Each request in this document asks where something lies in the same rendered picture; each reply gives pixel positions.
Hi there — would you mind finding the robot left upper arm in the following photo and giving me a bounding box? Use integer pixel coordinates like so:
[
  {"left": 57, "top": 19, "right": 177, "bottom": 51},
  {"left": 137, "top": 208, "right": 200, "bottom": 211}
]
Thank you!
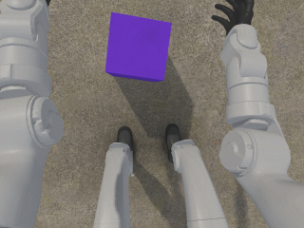
[{"left": 0, "top": 94, "right": 64, "bottom": 228}]

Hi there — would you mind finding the right robot forearm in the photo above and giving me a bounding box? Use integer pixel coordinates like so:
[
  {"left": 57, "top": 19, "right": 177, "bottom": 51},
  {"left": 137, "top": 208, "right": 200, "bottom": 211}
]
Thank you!
[{"left": 220, "top": 24, "right": 286, "bottom": 142}]

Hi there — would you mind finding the carton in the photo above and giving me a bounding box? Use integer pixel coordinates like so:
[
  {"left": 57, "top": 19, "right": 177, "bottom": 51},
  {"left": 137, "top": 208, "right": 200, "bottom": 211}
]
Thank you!
[{"left": 105, "top": 11, "right": 172, "bottom": 83}]

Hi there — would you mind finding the robot right thigh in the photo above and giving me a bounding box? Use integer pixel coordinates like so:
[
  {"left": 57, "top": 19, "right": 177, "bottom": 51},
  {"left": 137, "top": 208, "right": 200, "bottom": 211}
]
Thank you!
[{"left": 173, "top": 143, "right": 229, "bottom": 228}]

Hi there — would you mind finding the robot left thigh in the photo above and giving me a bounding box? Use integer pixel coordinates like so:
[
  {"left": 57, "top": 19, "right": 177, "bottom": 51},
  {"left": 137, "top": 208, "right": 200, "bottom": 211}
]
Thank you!
[{"left": 93, "top": 147, "right": 133, "bottom": 228}]

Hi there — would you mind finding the left robot forearm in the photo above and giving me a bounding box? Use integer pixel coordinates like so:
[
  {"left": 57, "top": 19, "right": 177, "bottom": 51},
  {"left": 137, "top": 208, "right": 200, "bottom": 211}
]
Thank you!
[{"left": 0, "top": 0, "right": 51, "bottom": 100}]

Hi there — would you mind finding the robot right upper arm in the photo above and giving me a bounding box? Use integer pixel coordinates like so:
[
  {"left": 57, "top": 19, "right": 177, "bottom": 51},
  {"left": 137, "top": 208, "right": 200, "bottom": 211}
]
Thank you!
[{"left": 218, "top": 127, "right": 304, "bottom": 228}]

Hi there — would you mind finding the robot right hand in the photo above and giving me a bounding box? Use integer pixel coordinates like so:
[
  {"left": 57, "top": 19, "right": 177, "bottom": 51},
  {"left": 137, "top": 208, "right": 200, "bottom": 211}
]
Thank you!
[{"left": 211, "top": 0, "right": 255, "bottom": 36}]

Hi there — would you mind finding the robot thigh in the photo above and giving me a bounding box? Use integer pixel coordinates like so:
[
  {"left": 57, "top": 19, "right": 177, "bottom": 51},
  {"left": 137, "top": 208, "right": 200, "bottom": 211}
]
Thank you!
[
  {"left": 173, "top": 143, "right": 229, "bottom": 228},
  {"left": 93, "top": 147, "right": 133, "bottom": 228}
]

